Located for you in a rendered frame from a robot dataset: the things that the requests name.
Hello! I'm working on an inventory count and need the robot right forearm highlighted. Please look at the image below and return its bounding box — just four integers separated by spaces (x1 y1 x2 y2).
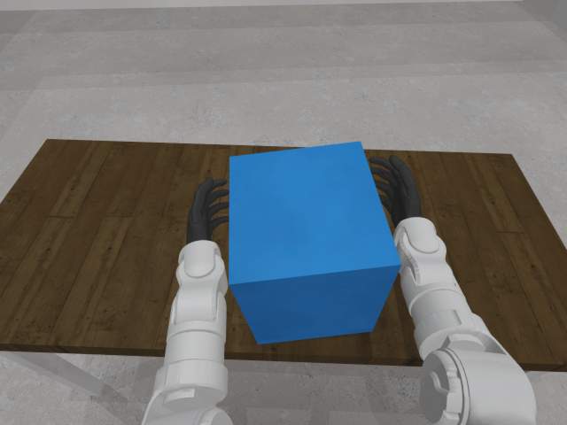
393 217 536 421

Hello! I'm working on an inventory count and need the left robot hand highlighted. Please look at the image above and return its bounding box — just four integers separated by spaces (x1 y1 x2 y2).
186 177 229 245

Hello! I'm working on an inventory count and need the right robot hand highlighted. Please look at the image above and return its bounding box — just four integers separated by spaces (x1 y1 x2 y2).
369 155 423 228

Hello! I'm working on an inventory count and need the carton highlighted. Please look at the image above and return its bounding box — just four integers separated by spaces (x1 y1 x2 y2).
229 141 401 344

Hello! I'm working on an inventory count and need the left robot upper arm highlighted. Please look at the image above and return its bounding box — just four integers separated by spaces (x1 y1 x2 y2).
145 406 233 425

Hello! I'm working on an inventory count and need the right robot upper arm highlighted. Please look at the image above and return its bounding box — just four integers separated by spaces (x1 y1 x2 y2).
419 347 536 425

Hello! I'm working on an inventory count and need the robot left forearm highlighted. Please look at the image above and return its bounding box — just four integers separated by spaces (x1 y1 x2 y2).
141 240 228 425

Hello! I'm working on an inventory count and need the table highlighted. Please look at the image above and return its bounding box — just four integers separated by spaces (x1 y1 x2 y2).
0 139 567 396

